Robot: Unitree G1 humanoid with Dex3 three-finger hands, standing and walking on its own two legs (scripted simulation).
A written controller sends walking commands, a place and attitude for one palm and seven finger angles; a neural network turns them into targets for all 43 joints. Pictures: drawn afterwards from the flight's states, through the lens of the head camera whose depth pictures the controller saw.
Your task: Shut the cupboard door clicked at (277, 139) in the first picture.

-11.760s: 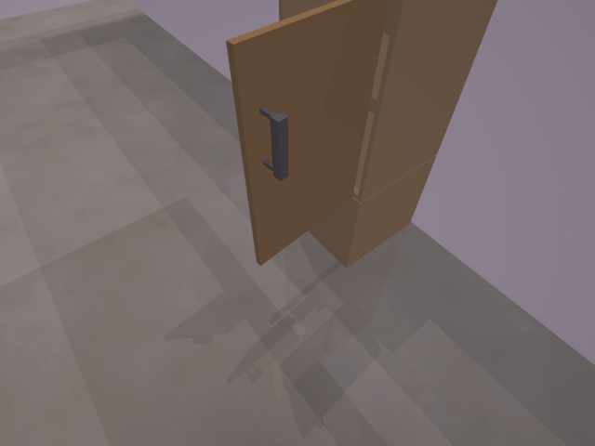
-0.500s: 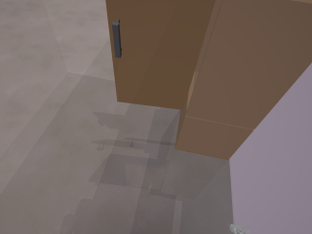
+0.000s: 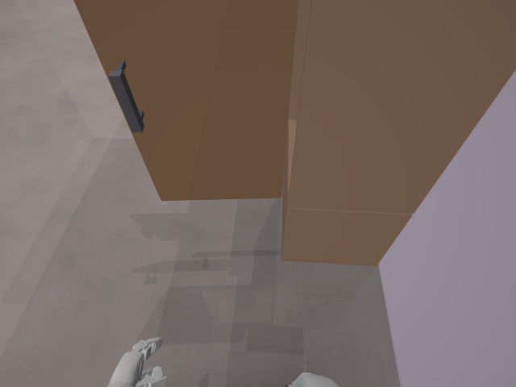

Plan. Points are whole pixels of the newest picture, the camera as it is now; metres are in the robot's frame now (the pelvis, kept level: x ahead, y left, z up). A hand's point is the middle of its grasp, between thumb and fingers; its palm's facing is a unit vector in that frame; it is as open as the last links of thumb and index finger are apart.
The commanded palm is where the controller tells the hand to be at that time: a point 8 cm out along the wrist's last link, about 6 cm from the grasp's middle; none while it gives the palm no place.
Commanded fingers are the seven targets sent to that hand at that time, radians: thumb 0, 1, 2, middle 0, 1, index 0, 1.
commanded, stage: take the last steps up to it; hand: left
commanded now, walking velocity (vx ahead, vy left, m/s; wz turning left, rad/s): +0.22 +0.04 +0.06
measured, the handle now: (129, 97) +0.65 +0.26 +0.07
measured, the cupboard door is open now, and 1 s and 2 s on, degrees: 95 95 95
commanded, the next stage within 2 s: come to a stop and stand still in 0.26 s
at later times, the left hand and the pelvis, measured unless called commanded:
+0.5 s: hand out of the picture +0.07 +0.19 -0.17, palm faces +0.12 -0.98 -0.13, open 7.3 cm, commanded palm none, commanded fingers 0.00 0.90 0.90 -0.20 -0.30 -0.20 -0.30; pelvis +0.14 +0.04 +0.01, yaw +1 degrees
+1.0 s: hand (161, 365) +0.18 +0.18 -0.15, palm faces +0.01 -0.97 -0.24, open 7.4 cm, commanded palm none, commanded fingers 0.00 0.90 0.90 -0.20 -0.30 -0.20 -0.30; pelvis +0.12 -0.02 +0.01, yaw +1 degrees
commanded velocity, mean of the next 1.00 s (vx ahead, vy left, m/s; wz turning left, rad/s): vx -0.01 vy -0.04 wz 0.01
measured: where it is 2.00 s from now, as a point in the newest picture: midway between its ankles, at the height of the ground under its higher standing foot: outside the picture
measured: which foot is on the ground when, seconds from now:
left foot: up 0.00-0.42, down 0.44-1.00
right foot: down 0.00-0.46, up 0.48-0.88, down 0.90-1.00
